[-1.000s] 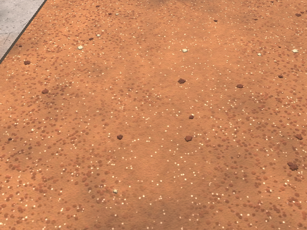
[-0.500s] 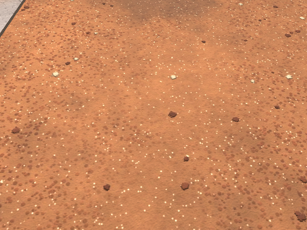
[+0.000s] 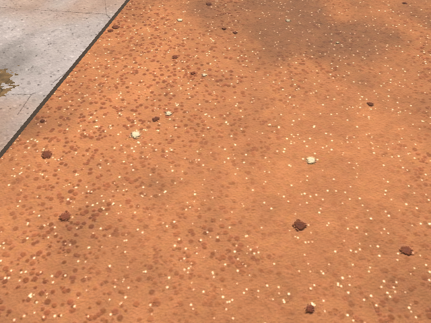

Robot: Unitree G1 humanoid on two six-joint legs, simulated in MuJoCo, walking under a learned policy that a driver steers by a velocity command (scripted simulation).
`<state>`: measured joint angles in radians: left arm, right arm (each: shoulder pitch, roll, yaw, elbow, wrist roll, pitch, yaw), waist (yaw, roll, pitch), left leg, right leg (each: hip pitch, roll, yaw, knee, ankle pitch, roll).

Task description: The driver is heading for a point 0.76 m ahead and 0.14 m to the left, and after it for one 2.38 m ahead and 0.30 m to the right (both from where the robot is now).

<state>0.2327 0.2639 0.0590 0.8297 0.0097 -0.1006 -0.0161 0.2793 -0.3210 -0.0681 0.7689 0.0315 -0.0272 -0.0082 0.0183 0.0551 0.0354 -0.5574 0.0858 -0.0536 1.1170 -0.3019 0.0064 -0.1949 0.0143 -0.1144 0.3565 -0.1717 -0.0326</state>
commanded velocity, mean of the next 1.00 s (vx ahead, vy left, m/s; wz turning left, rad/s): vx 0.49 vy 0.00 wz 0.19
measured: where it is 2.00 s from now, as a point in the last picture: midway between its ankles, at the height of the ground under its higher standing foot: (193, 244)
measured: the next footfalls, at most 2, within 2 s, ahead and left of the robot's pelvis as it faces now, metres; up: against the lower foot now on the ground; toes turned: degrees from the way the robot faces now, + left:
left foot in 0.32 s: +0.31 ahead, +0.17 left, +0.00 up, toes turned +14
right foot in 0.86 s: +0.68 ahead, +0.06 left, +0.00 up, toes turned +11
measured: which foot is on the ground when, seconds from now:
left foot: up 0.00-0.30, down 0.32-0.86, up 0.88-1.00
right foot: down 0.00-0.30, up 0.32-0.84, down 0.86-1.00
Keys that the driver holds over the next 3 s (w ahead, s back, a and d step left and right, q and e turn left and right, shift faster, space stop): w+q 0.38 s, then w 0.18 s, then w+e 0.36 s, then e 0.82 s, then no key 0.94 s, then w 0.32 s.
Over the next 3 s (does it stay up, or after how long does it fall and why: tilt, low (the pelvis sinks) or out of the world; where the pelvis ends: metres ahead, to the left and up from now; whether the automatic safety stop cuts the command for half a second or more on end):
stays up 0.79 0.10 -0.01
